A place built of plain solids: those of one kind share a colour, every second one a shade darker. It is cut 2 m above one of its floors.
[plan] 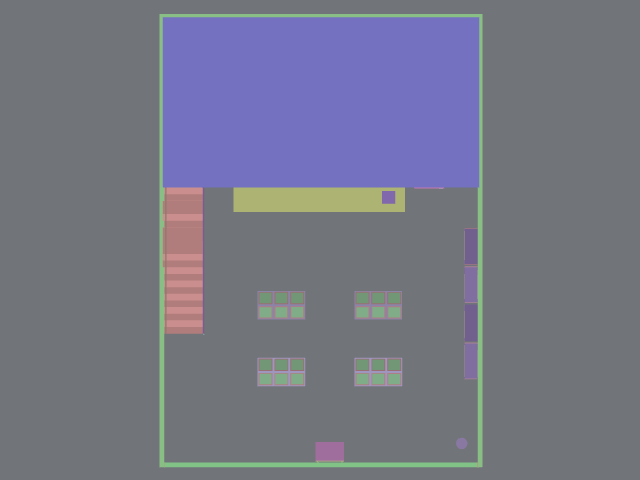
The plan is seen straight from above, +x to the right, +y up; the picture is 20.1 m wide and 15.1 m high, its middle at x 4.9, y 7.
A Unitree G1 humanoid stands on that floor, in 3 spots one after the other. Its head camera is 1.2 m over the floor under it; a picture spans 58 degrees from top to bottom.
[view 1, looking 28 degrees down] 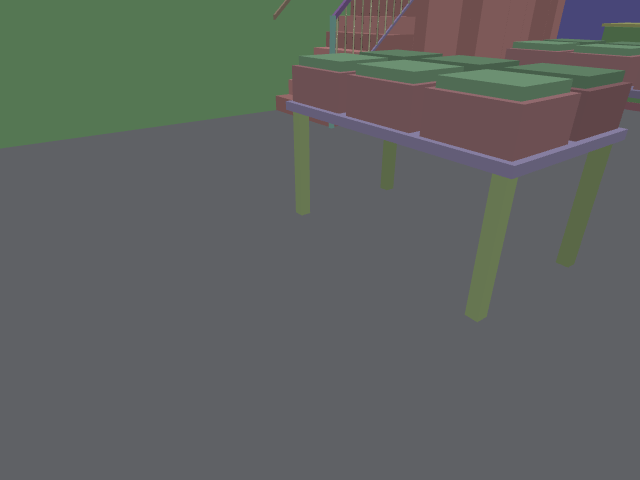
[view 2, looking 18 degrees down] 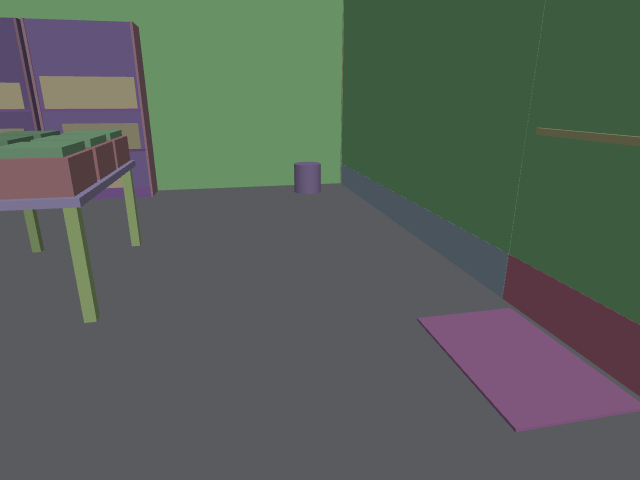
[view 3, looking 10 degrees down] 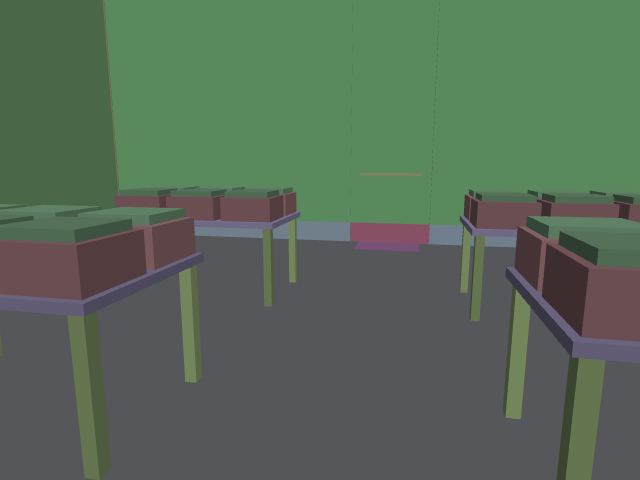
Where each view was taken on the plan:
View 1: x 5.21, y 1.00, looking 144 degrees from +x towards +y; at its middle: ground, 2.56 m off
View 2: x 3.61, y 1.65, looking -12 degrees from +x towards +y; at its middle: ground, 3.88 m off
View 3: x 4.88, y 6.64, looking -78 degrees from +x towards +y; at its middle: stallriser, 6.89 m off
